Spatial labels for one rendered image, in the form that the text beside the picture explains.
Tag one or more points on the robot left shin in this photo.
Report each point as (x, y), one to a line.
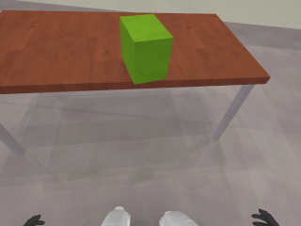
(119, 208)

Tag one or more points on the right robot thigh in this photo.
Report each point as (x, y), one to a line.
(176, 218)

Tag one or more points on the robot left hand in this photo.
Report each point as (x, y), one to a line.
(34, 221)

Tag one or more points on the robot right hand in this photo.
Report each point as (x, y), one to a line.
(265, 216)

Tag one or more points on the carton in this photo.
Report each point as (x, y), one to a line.
(145, 47)

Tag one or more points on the table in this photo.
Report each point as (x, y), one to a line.
(62, 51)

